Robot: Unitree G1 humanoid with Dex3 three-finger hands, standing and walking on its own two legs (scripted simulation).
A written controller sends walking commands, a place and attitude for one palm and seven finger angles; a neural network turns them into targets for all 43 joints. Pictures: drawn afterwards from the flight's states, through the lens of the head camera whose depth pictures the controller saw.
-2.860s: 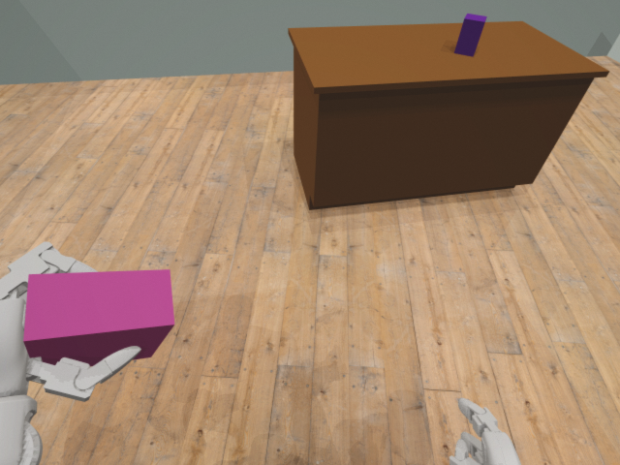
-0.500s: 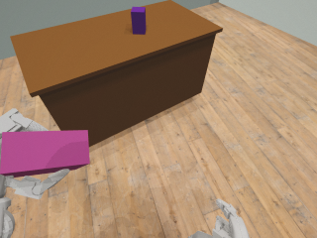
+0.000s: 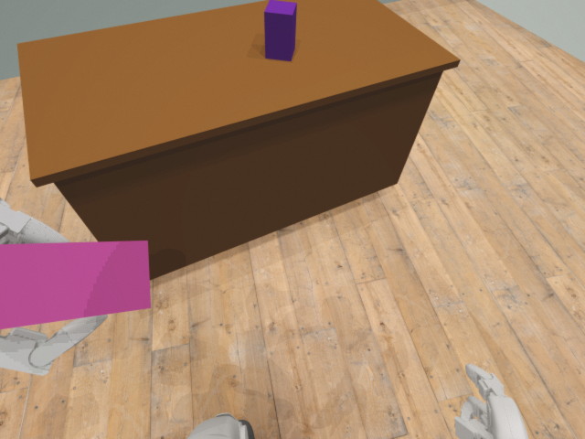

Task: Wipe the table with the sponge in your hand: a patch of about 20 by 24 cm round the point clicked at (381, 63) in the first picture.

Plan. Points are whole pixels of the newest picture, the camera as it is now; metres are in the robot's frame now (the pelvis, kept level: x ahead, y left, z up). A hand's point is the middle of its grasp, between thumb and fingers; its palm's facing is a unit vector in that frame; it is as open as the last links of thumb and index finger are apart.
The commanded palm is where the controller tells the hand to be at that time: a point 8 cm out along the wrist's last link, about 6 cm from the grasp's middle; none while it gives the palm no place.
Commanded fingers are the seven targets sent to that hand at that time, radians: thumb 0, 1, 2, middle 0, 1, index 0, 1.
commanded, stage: take the last steps up to it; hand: left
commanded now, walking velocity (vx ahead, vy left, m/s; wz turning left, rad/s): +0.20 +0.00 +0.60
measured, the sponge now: (82, 282) +0.23 +0.20 +0.18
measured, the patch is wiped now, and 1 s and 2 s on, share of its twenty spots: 0.00 0.00 0.00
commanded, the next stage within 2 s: come to a stop and stand still in 2.00 s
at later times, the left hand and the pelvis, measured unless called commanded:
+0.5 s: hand (77, 228) +0.28 +0.23 +0.18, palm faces +0.60 -0.71 -0.36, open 9.7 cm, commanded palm +0.23 +0.26 +0.19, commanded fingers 0.00 0.10 1.30 -1.20 -1.60 -1.20 -1.60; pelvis +0.11 -0.04 +0.00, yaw +9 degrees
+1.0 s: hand (117, 135) +0.40 +0.23 +0.19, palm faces +0.47 -0.79 -0.40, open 9.7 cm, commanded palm +0.34 +0.27 +0.19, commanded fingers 0.00 0.10 1.30 -1.20 -1.60 -1.20 -1.60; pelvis +0.21 -0.02 +0.01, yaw +5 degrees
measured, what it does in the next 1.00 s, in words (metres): walks ahead: left foot, then right foot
